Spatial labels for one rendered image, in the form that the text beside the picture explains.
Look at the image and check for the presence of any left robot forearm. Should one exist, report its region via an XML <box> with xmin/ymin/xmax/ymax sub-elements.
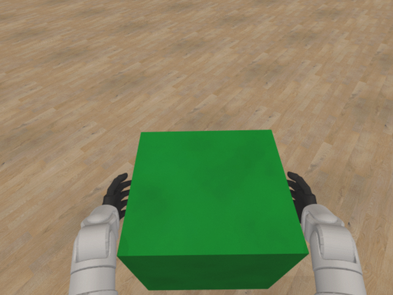
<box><xmin>68</xmin><ymin>205</ymin><xmax>120</xmax><ymax>295</ymax></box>

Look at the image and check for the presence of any right robot forearm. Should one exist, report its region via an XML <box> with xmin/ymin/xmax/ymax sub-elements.
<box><xmin>301</xmin><ymin>204</ymin><xmax>367</xmax><ymax>295</ymax></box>

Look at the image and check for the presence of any robot right hand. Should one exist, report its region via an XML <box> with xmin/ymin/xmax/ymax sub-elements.
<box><xmin>287</xmin><ymin>171</ymin><xmax>317</xmax><ymax>223</ymax></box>

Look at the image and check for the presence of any robot left hand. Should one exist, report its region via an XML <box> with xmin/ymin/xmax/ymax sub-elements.
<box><xmin>102</xmin><ymin>173</ymin><xmax>131</xmax><ymax>220</ymax></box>

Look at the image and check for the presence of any carton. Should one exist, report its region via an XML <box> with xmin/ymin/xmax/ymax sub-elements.
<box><xmin>117</xmin><ymin>130</ymin><xmax>309</xmax><ymax>290</ymax></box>

